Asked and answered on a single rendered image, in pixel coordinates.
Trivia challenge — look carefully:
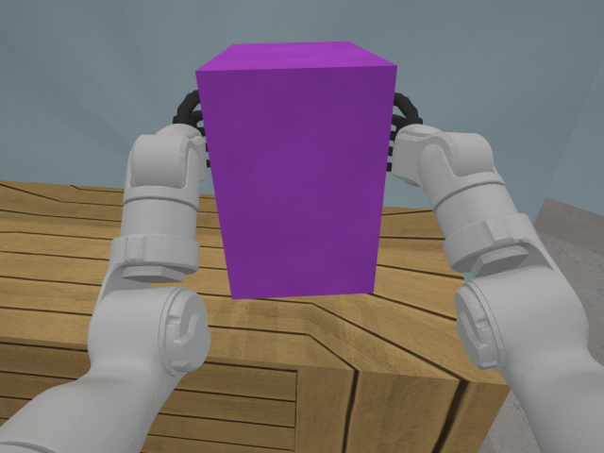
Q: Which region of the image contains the right robot forearm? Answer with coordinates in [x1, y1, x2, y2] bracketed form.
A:
[391, 124, 590, 344]

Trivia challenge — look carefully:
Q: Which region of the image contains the robot left upper arm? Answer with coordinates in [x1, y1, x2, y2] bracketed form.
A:
[0, 286, 210, 453]

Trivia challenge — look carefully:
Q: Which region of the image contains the carton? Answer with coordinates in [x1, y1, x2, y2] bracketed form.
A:
[195, 42, 397, 300]

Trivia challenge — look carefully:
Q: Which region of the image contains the left robot forearm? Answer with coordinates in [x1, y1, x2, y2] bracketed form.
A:
[87, 124, 208, 356]

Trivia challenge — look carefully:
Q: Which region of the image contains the robot right hand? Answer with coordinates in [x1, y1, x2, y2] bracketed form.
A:
[386, 92, 423, 172]

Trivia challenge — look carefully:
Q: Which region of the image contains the pedestal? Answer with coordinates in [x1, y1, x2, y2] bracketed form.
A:
[0, 180, 511, 453]

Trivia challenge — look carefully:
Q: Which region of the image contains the robot right upper arm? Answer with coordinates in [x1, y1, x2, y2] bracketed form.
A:
[454, 263, 604, 453]

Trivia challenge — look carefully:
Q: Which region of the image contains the robot left hand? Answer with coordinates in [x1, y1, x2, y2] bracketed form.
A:
[173, 90, 210, 168]

